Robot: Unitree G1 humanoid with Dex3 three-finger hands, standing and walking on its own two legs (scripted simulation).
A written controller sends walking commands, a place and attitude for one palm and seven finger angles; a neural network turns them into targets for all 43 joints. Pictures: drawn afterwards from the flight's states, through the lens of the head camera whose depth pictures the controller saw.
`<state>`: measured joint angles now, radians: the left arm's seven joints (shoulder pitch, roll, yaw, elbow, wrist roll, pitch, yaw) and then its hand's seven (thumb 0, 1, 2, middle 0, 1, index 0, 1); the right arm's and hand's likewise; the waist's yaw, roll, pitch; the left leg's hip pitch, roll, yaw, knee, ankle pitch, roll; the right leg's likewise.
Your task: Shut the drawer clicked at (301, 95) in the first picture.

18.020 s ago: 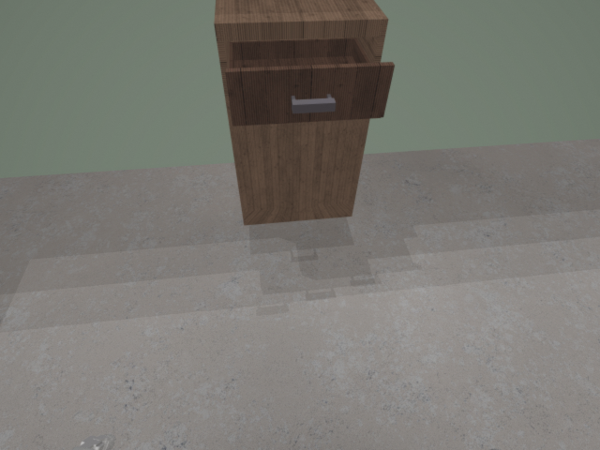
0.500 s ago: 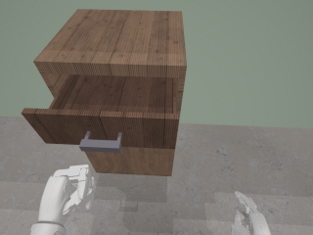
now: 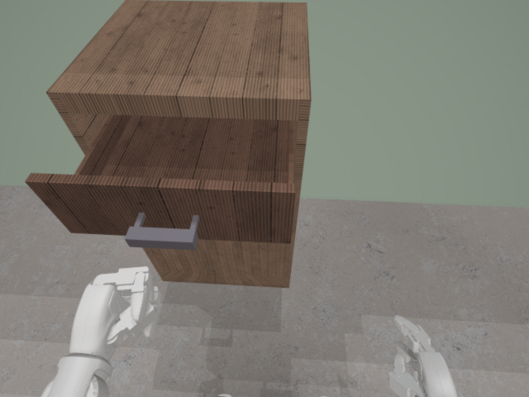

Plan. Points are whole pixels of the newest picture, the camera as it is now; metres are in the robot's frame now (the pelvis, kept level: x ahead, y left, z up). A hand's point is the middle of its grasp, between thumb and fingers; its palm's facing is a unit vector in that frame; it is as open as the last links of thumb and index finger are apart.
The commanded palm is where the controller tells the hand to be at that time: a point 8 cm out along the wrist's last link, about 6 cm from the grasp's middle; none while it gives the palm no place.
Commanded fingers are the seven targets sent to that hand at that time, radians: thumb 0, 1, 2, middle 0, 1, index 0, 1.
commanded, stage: bring the fist close to the handle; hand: left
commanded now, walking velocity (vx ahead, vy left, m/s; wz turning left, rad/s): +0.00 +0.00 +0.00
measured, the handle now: (165, 228) +0.39 +0.21 +0.00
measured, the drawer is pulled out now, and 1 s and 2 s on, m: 0.18 0.18 0.11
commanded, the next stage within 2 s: push the drawer shut in 1.12 s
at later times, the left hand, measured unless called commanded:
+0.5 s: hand (163, 292) +0.26 +0.17 +0.02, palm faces -0.01 -1.00 -0.04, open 3.3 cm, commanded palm +0.25 +0.23 +0.02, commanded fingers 0.00 0.90 0.90 -1.40 -1.60 -1.40 -1.60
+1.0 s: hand (173, 280) +0.29 +0.17 -0.01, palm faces -0.03 -1.00 -0.03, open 3.3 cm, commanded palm +0.27 +0.22 +0.00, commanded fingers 0.00 0.90 0.90 -1.40 -1.60 -1.40 -1.60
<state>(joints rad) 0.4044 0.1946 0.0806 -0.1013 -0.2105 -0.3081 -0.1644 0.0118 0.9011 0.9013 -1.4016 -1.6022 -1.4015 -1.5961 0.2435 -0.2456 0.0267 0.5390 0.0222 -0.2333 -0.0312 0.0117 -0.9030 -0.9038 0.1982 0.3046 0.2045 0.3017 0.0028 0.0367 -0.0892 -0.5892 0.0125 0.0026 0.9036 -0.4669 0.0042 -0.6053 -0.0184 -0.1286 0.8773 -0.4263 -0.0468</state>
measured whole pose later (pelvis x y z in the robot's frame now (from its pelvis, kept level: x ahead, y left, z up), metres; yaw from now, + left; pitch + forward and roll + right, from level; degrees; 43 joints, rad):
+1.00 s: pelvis -0.02 +0.02 -0.04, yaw -2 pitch +18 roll -1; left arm 0.02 0.19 0.10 0.26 -0.18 -0.41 -0.12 0.01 0.90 0.90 -1.40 -1.60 -1.40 -1.60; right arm 0.23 -0.24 0.01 0.55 0.01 -0.10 0.00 0.01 -0.90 -0.90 0.20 0.30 0.20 0.30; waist -0.03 0.02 -0.14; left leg -0.92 0.01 0.03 1.14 -0.53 0.04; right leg -0.94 -0.04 -0.10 1.10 -0.47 -0.02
